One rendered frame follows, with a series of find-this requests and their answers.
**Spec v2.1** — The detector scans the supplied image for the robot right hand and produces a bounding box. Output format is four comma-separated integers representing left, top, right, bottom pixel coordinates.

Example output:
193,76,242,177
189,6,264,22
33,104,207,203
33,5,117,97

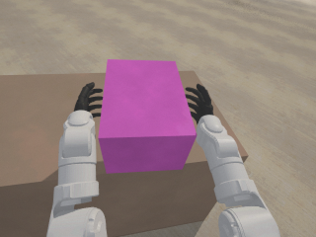
185,83,214,124

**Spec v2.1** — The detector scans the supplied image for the robot left hand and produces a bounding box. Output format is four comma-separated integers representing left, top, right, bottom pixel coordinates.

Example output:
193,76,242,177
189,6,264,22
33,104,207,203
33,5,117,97
74,82,103,118

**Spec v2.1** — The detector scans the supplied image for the right robot upper arm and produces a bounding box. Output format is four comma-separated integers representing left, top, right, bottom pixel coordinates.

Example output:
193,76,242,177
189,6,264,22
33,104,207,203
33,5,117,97
218,204,280,237

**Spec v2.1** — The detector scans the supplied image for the robot left forearm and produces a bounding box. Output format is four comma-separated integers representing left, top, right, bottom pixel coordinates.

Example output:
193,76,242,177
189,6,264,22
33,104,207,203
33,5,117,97
46,110,99,237

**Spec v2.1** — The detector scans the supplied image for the pedestal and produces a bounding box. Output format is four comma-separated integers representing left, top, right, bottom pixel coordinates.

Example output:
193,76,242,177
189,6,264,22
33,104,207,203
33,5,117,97
0,70,249,237

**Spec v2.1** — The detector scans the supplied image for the robot right forearm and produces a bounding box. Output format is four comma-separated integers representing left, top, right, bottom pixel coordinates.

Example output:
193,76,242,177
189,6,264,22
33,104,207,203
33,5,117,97
196,115,280,237

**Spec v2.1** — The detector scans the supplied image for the left robot upper arm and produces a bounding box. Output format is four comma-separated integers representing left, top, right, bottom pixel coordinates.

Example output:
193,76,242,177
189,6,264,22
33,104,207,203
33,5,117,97
47,206,108,237

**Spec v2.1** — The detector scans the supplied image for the carton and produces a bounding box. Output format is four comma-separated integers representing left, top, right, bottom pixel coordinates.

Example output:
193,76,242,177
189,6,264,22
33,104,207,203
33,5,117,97
98,59,197,174

